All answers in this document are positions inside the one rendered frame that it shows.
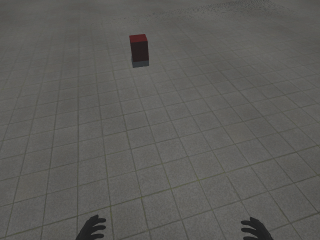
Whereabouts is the carton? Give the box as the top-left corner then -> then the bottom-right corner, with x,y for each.
129,34 -> 149,62

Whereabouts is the robot right hand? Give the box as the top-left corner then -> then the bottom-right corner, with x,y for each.
241,217 -> 273,240

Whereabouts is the robot left hand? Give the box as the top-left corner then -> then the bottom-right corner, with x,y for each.
75,214 -> 106,240

